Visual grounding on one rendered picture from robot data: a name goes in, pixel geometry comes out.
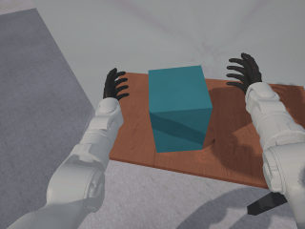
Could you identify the robot left forearm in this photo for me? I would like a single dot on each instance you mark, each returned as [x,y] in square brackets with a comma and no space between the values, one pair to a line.
[96,144]

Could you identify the carton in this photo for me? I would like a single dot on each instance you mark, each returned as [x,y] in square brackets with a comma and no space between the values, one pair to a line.
[180,108]

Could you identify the left robot upper arm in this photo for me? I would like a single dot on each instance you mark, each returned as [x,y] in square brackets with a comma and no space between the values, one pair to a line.
[75,191]

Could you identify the table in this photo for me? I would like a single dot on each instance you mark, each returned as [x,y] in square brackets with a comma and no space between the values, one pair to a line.
[231,149]

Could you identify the robot right forearm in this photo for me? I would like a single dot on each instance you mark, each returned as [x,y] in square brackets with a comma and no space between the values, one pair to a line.
[270,118]

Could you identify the robot left hand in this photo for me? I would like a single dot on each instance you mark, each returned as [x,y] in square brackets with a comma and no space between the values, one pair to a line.
[110,89]

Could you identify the right robot upper arm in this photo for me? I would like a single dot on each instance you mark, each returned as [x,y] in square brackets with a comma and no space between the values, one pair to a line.
[284,172]

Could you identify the robot right hand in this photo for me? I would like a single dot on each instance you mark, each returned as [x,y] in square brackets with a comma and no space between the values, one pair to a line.
[250,72]

